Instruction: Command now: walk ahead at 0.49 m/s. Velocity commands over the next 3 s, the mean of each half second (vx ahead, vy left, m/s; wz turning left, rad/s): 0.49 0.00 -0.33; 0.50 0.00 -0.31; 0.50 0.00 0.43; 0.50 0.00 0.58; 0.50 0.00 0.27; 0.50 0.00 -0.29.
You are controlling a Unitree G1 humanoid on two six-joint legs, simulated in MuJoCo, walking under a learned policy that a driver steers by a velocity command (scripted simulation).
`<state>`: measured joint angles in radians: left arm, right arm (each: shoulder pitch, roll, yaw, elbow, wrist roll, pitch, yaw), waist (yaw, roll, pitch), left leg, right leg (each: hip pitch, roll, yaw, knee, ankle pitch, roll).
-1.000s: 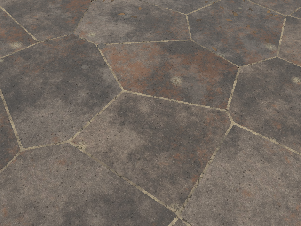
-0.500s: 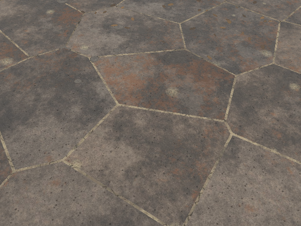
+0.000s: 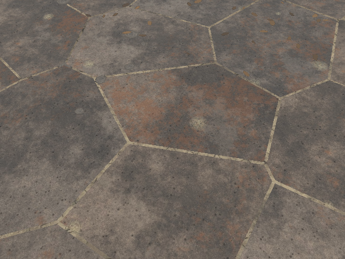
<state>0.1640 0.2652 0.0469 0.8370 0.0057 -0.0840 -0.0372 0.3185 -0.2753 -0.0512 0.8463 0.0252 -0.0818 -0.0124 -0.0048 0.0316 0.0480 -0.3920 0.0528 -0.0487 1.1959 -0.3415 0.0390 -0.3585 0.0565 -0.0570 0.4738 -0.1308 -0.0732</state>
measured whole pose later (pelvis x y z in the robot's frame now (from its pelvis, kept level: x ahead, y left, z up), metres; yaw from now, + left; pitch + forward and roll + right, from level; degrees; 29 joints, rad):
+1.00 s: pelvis +0.49 -0.07 +0.00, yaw -21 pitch +1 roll +1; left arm 0.12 0.25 0.05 0.71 0.00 -0.06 -0.03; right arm 0.32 -0.29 -0.06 0.94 0.04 -0.08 0.01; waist -0.03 0.01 0.06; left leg -0.31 0.07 -0.02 1.14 -0.45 0.01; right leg -0.38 -0.01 -0.08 0.55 -0.19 -0.05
